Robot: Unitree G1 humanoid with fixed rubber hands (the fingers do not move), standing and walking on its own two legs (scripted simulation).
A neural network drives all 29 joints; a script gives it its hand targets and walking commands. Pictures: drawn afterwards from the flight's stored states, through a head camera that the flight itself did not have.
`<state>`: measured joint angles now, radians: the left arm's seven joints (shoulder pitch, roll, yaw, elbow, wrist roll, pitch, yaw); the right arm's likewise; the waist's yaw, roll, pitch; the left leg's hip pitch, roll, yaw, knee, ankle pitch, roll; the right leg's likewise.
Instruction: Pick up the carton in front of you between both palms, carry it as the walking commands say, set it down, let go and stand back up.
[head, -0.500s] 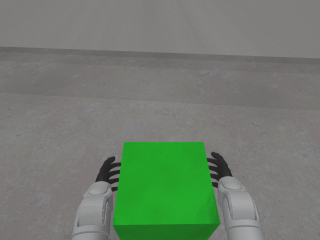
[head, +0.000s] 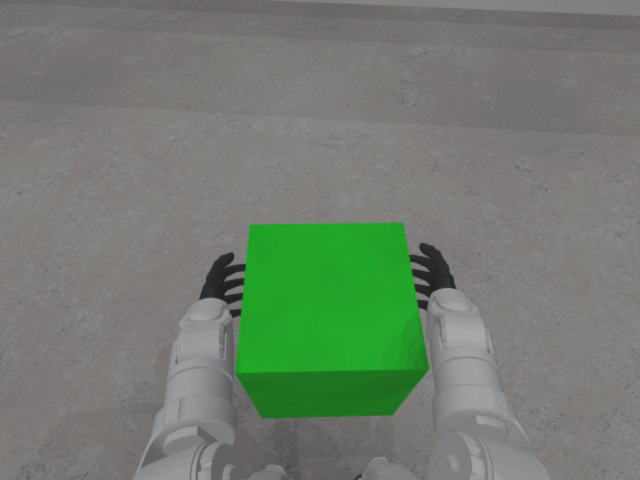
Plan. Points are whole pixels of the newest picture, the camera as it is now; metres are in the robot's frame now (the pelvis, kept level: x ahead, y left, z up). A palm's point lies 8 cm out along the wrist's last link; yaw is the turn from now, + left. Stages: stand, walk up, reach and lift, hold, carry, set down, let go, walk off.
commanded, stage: set down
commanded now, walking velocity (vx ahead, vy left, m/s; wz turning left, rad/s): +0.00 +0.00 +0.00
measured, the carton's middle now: (327, 328) +0.35 -0.01 -0.09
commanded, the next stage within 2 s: none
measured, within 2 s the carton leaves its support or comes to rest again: rests again in 1.96 s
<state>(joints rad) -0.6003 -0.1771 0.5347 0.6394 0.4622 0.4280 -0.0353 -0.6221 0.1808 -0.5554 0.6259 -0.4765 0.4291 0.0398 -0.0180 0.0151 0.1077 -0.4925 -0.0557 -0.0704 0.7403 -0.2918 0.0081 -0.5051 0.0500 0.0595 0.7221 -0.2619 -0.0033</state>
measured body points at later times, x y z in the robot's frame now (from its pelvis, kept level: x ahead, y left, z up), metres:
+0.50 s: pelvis +0.00 +0.00 -0.12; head +0.21 +0.00 +0.28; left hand +0.42 +0.14 -0.21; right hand +0.41 -0.17 -0.20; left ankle +0.06 +0.11 -0.71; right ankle +0.07 -0.12 -0.71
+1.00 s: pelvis -0.03 +0.01 -0.25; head +0.26 +0.01 +0.09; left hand +0.46 +0.13 -0.38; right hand +0.43 -0.18 -0.37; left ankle +0.06 +0.11 -0.71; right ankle +0.07 -0.12 -0.71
